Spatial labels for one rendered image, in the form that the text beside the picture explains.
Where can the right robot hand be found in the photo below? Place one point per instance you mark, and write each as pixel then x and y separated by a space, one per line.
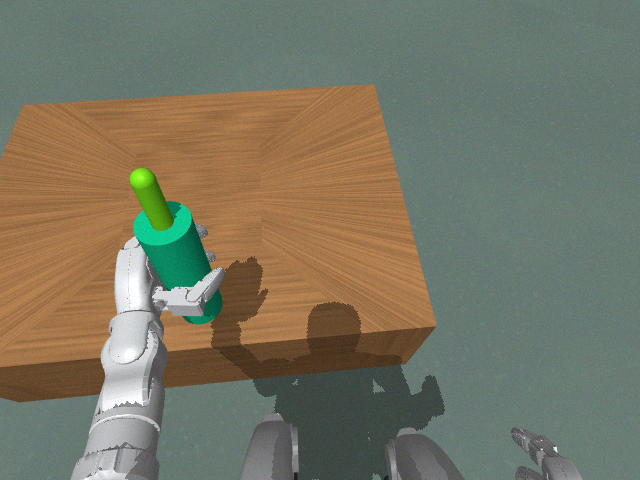
pixel 544 453

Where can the bottle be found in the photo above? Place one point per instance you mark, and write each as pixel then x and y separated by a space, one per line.
pixel 168 235

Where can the left robot arm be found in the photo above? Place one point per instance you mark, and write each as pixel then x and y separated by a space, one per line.
pixel 126 425

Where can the left robot hand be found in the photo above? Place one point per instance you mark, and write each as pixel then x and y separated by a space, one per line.
pixel 137 285

